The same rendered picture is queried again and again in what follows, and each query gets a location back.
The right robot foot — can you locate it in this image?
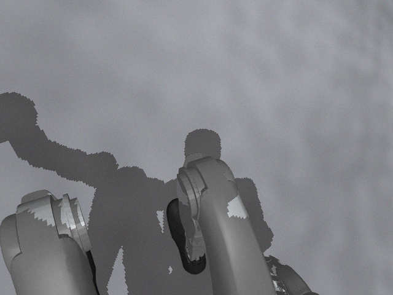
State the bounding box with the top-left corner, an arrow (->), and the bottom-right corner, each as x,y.
166,198 -> 206,275

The right robot hand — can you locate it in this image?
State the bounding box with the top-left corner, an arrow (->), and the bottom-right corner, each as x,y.
265,255 -> 312,295

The left robot foot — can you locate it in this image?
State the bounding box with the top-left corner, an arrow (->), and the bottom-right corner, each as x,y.
86,251 -> 99,295

